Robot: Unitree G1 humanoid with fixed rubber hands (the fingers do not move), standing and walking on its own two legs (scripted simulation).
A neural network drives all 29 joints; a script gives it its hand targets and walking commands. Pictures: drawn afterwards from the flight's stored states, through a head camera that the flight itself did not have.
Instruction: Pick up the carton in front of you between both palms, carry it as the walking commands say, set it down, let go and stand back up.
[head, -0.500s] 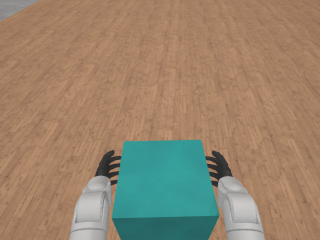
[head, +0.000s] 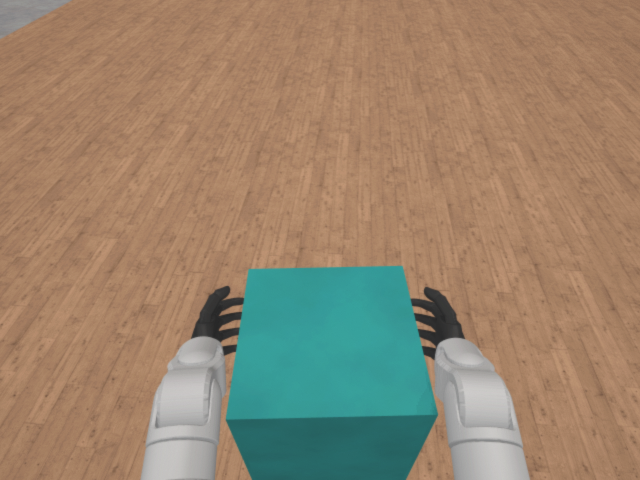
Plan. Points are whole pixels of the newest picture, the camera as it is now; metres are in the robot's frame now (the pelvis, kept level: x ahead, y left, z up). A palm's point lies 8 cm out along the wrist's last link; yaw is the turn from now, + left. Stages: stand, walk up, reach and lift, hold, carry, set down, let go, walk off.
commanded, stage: carry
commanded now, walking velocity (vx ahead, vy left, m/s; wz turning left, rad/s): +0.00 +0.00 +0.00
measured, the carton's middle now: (327, 380) +0.28 +0.00 -0.05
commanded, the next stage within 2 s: hold in 0.58 s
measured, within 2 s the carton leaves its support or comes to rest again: neither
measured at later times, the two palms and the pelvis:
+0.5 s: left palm (213, 351) +0.28 +0.14 +0.04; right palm (455, 352) +0.28 -0.16 +0.04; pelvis -0.01 -0.01 +0.00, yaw +0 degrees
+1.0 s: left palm (235, 335) +0.30 +0.12 +0.04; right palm (485, 386) +0.23 -0.18 +0.05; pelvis -0.02 +0.03 +0.01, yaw -12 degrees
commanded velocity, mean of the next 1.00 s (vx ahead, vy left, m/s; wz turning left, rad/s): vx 0.00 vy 0.00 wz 0.00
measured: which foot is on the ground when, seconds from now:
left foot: down 0.00-1.00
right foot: down 0.00-1.00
